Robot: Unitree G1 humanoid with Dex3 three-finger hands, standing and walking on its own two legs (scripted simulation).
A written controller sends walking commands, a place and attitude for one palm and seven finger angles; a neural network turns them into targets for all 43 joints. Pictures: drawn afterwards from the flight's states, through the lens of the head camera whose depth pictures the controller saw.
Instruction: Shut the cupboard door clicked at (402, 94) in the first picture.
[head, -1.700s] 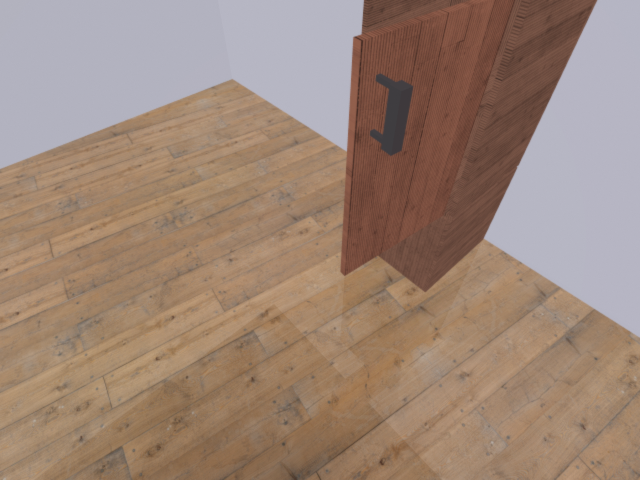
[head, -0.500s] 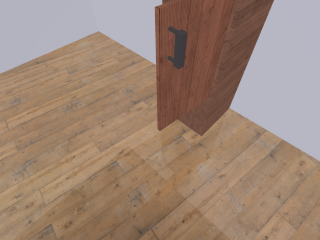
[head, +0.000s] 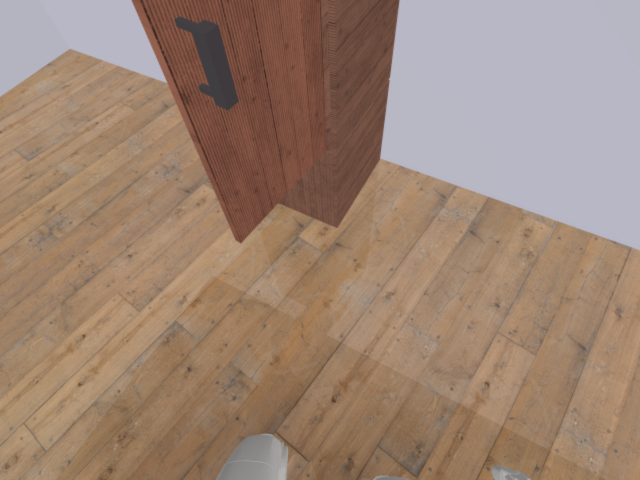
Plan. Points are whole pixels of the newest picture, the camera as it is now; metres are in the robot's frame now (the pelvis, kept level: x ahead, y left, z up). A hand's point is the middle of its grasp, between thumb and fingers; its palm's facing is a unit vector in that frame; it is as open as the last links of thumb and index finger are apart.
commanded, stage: walk around to get in front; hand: left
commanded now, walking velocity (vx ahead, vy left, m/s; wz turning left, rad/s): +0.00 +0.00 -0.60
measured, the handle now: (205, 63) +0.63 +0.22 +0.13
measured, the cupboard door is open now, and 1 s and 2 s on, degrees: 84 84 84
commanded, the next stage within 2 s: none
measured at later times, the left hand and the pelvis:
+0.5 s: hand (171, 428) +0.18 +0.25 -0.17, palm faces -0.24 -0.95 -0.22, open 7.4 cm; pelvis +0.04 +0.06 +0.01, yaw -17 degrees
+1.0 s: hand (268, 380) +0.26 +0.11 -0.16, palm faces -0.61 -0.76 -0.22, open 7.4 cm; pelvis +0.06 +0.02 +0.00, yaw -36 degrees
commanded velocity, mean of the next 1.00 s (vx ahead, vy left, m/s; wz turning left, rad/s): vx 0.00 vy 0.00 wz -0.60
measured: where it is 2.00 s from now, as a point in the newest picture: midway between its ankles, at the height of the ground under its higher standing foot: outside the picture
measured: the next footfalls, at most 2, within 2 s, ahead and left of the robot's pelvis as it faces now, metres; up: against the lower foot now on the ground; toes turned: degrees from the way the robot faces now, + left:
left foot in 0.30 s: +0.08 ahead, +0.16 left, +0.00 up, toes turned -10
right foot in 0.74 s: +0.03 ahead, -0.09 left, +0.00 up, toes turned -31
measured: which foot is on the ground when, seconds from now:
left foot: up 0.00-0.28, down 0.30-0.74, up 0.76-1.00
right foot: down 0.00-0.30, up 0.32-0.72, down 0.74-1.00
